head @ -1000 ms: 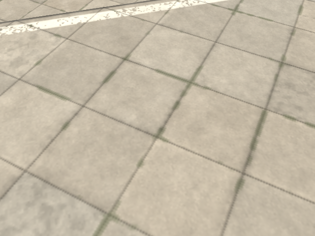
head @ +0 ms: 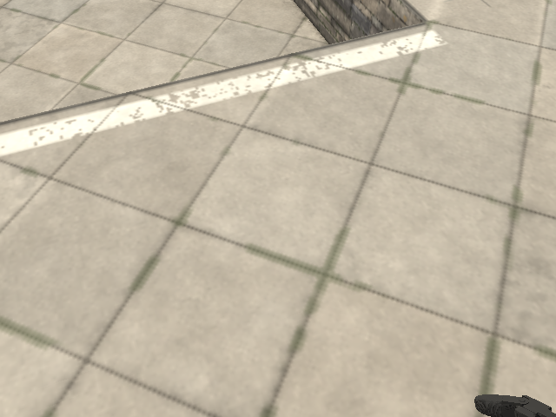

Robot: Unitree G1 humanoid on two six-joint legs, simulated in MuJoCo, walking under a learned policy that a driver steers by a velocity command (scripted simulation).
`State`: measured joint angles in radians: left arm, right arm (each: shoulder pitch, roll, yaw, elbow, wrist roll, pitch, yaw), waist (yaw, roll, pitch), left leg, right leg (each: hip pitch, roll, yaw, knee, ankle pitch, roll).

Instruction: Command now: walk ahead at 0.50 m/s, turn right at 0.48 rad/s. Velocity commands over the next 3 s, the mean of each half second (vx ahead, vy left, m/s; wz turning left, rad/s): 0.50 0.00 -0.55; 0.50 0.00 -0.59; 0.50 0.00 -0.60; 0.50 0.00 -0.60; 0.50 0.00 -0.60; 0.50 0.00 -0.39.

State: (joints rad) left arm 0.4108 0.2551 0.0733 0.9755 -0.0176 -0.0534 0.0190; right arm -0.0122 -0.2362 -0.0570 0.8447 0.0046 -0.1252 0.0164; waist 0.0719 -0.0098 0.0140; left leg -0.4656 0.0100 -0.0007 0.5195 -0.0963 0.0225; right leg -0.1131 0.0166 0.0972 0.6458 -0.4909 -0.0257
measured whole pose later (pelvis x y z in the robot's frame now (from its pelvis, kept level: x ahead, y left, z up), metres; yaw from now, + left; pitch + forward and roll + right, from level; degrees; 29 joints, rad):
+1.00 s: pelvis +0.51 -0.15 +0.00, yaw -35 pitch +3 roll +0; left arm 0.40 0.28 0.09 0.78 -0.02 -0.04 0.02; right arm -0.02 -0.27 -0.05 0.74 0.00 -0.13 0.03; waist 0.09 0.04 0.00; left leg -0.48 -0.01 -0.05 0.45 -0.01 0.00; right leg -0.05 0.10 0.22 0.46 -0.44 -0.07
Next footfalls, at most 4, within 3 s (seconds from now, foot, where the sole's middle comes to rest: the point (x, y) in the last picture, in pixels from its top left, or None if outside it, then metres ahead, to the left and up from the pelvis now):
0.50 right None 0.37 -0.19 -0.76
1.02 left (363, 319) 0.73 -0.15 -0.76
1.54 right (516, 331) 0.72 -0.54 -0.76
2.02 left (548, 237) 1.03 -0.69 -0.76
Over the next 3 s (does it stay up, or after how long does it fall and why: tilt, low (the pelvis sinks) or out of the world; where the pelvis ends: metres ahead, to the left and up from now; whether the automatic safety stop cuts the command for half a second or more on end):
stays up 0.89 -1.12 0.01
